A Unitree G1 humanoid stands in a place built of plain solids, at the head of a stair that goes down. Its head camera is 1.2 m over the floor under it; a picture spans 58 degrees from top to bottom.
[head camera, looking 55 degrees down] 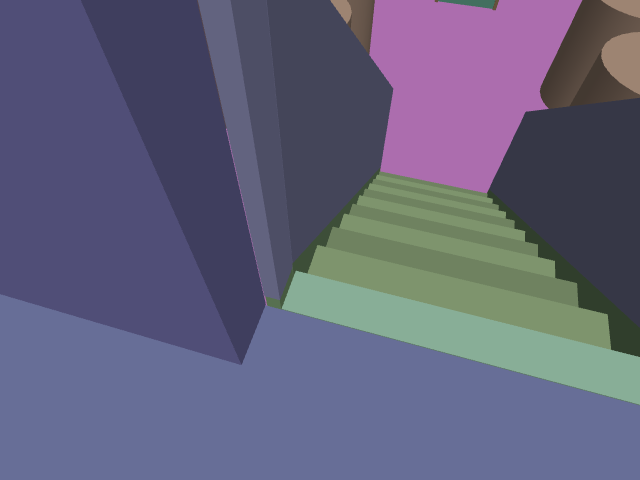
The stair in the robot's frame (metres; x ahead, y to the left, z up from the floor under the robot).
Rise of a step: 0.20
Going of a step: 0.24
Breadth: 1.07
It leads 16 degrees to the right of straight ahead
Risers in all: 11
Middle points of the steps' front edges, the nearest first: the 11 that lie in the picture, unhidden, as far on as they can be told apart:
0.57 -0.43 0.00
0.81 -0.50 -0.20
1.04 -0.57 -0.39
1.28 -0.64 -0.59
1.51 -0.71 -0.79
1.75 -0.77 -0.99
1.98 -0.84 -1.19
2.22 -0.91 -1.38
2.46 -0.98 -1.58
2.69 -1.05 -1.78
2.92 -1.11 -1.98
